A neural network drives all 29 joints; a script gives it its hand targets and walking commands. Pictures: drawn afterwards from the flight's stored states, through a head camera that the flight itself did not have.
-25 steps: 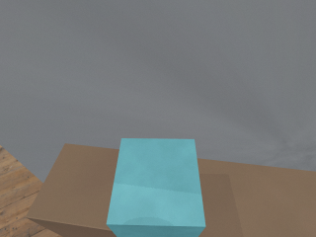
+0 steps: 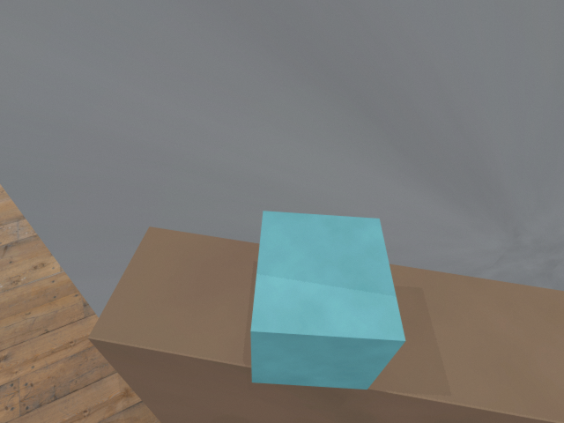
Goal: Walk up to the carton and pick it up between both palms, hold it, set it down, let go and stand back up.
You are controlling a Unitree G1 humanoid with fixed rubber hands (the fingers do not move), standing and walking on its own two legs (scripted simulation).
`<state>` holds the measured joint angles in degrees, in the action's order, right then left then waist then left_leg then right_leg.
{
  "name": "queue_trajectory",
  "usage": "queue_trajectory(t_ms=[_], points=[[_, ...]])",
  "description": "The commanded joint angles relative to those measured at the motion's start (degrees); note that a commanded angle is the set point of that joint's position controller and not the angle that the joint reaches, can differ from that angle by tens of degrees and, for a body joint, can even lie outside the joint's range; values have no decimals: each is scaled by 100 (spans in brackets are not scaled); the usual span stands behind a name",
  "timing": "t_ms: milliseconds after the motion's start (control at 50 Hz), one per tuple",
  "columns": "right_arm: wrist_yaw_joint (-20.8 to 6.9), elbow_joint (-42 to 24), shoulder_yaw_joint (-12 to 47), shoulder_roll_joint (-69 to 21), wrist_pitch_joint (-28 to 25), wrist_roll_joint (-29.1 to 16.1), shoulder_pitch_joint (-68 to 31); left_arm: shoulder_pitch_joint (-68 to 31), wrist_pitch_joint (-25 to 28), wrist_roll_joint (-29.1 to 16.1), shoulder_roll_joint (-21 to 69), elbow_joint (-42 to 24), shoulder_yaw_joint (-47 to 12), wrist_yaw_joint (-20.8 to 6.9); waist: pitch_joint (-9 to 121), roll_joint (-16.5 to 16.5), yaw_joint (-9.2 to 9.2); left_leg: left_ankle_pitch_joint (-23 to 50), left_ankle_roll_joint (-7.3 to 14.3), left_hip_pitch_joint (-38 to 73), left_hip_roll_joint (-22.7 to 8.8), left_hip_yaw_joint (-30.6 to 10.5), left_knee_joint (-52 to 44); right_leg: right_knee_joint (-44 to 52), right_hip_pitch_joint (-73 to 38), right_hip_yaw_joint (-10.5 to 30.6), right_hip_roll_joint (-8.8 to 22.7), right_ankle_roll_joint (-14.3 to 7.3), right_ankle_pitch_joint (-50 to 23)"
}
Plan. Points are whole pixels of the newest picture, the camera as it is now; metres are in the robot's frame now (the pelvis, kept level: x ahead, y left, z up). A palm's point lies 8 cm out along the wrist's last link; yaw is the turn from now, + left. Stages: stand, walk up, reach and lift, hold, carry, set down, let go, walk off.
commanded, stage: walk up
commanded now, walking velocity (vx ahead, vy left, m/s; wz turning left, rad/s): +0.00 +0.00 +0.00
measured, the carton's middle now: (315, 300) +0.31 -0.02 +0.00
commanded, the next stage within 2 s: none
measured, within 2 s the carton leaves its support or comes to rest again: neither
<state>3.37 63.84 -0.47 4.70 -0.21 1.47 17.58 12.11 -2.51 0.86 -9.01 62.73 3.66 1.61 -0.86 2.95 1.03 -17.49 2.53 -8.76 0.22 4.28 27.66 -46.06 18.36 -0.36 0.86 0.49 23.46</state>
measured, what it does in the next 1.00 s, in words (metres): steps on the spot: right foot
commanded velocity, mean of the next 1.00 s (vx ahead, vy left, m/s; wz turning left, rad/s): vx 0.00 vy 0.00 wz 0.00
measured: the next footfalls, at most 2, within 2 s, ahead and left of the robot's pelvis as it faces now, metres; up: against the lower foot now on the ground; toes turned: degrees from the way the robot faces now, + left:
right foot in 0.08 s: +0.02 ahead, -0.12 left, +0.00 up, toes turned -2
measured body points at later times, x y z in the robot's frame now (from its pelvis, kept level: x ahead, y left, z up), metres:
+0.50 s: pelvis -0.02 -0.02 +0.01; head -0.01 -0.02 +0.46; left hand -0.05 +0.17 -0.16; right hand -0.05 -0.21 -0.16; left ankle -0.03 +0.09 -0.74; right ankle -0.02 -0.12 -0.74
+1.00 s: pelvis -0.01 -0.04 +0.00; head -0.01 -0.05 +0.45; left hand -0.04 +0.16 -0.16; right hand -0.05 -0.22 -0.17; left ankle -0.03 +0.09 -0.74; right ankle -0.02 -0.12 -0.74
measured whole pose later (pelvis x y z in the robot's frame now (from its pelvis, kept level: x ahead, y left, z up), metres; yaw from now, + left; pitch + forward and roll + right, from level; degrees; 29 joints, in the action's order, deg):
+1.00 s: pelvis -0.01 -0.04 +0.00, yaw +1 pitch -1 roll +0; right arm 2.4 68.7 0.2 4.2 0.0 0.7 17.6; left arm 18.3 1.0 0.4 -4.2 66.6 1.0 2.6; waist -1.6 -1.0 -0.6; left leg -14.0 -0.9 -8.5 -2.3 2.8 23.9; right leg -22.6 8.3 -3.5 -2.5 -3.3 13.1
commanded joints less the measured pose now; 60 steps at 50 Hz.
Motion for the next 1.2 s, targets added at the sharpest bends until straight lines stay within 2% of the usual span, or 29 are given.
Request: queue_trajectory(t_ms=[0,20,40,60,80,100,120,140,180,300,440,740,760,800,860,900,940,960,980,1000,1020,1040,1060,1080,1100,1120,1140,1160,1180], points=[[-6,-244,2,600,-150,-17,137,268,82,-60,-44,-71,-90,104,-411,-1208,-74,3130,625,233,-1255,-1216,-904,1529,-117,-115,26,-3,55],[-25,-195,-12,614,-136,-32,257,436,120,-86,-101,-58,-105,125,-309,-1185,-42,3138,582,183,-1228,-1232,-797,2187,-536,-92,78,-40,-563],[-43,-220,-53,757,-134,-31,99,758,170,-93,20,111,-128,136,-256,-1027,104,2750,464,60,-1142,-1178,-758,2697,-979,-51,226,-49,-1410],[-72,-239,-58,673,-139,-94,151,890,246,-58,-111,157,-128,137,-168,-689,21,2456,259,-148,-948,-1024,-662,2657,-1493,291,552,-143,-2326],[-98,-137,-87,560,-134,-81,447,790,257,-46,-307,200,-142,114,-124,-420,-213,1349,156,-536,-719,-906,-872,2550,-1700,546,660,-200,-2570],[-104,-100,-47,386,-66,-107,547,609,230,-69,-234,249,-169,85,-563,276,-309,439,76,-332,-469,-682,-1261,2586,-859,511,605,-298,-1849],[-85,-79,-60,516,-37,-101,341,557,233,-28,-45,254,-219,47,-774,386,-191,440,46,97,-524,-690,-1181,2776,-416,488,503,-262,-1378],[-86,-71,-113,685,-39,-99,221,575,276,-3,99,260,-278,36,-776,161,-147,745,64,110,-546,-737,-1021,2861,-575,417,490,-217,-1595],[-129,15,-114,634,-45,-77,342,620,317,-23,-63,264,-263,83,-652,159,-176,912,65,84,-539,-691,-1060,2920,-718,438,509,-219,-1595],[-141,174,-80,534,-61,-74,396,848,369,-54,-71,367,-285,77,-614,-98,-157,756,-1,126,-551,-627,-1105,3042,-662,470,485,-261,-1267],[-124,314,-52,403,-56,-79,488,1038,394,-41,-16,420,-305,78,-664,-337,-128,734,-58,2,-551,-583,-1061,3043,-614,484,481,-303,-1237],[-94,420,-32,332,-60,-83,627,1163,422,-39,84,426,-337,82,-697,-288,-107,836,-124,-128,-602,-556,-936,3035,-607,491,446,-356,-1383],[-108,384,19,324,-46,-80,526,1092,419,-62,127,360,-283,83,-619,-438,-156,878,-80,-155,-613,-628,-915,2967,-620,441,390,-322,-1483],[-98,383,8,341,-37,-68,496,1125,428,-46,136,374,-256,96,-528,-225,-127,994,-63,-116,-644,-577,-856,3000,-721,444,391,-326,-1445],[-96,375,37,233,-10,-65,433,1114,409,-46,111,328,-239,120,-638,-376,-171,825,-72,-233,-642,-594,-903,3014,-580,455,400,-341,-1333],[-82,441,61,246,-7,-62,497,1059,394,-54,114,271,-223,105,-806,-324,-160,908,-139,-284,-642,-582,-916,3033,-535,444,382,-335,-1305],[-83,445,31,322,-18,-77,458,1214,416,-56,203,288,-223,95,-603,-450,-92,909,-83,-328,-668,-596,-879,3015,-798,460,426,-365,-1567],[-81,435,40,282,-32,-81,420,1210,429,-34,207,305,-240,91,-651,-490,-138,899,-113,-281,-610,-528,-824,2955,-647,521,461,-380,-1601],[-70,388,53,267,-43,-57,404,1201,445,-71,180,289,-219,94,-624,-248,-85,984,-119,-185,-646,-573,-812,2991,-675,473,432,-357,-1699],[-77,440,19,335,-55,-53,485,1109,465,-49,145,239,-200,105,-425,-228,-140,1039,-142,-217,-660,-573,-790,2911,-902,428,412,-375,-1952],[-84,466,38,335,-54,-79,503,1109,466,-52,152,256,-201,114,-508,-281,-161,945,-157,-347,-646,-566,-834,2879,-860,389,430,-371,-1920],[-76,441,10,328,-36,-62,417,1210,456,-56,191,264,-198,107,-514,-378,-99,930,-140,-151,-642,-513,-815,2909,-743,454,421,-387,-1797],[-72,414,21,281,-33,-73,427,1192,457,-27,174,286,-209,110,-508,-280,-158,1056,-134,-41,-685,-529,-786,2887,-676,408,430,-403,-2052],[-68,424,15,308,-33,-70,452,1151,465,-63,194,253,-202,115,-386,-262,-123,1095,-124,-88,-693,-556,-772,2899,-814,466,403,-410,-2005],[-79,420,17,327,-24,-81,407,1129,461,-35,183,258,-200,121,-492,-375,-133,960,-152,-254,-692,-546,-786,2932,-824,434,444,-390,-2051],[-80,418,35,325,-16,-72,437,1165,451,-48,142,224,-180,116,-447,-345,-117,911,-161,-255,-635,-501,-818,2926,-850,478,448,-392,-1783],[-74,418,25,312,-19,-70,329,1155,460,-62,140,209,-196,119,-527,-467,-113,998,-162,-170,-653,-518,-742,2987,-760,600,470,-403,-2000],[-73,374,2,329,-20,-68,334,1226,481,-59,100,248,-183,114,-423,-410,-128,1047,-193,-72,-654,-479,-679,2963,-817,561,493,-403,-2269],[-63,444,19,262,-15,-86,432,1153,491,-34,45,238,-181,125,-339,-210,-159,1006,-213,-132,-644,-478,-725,2960,-967,513,491,-388,-2214]])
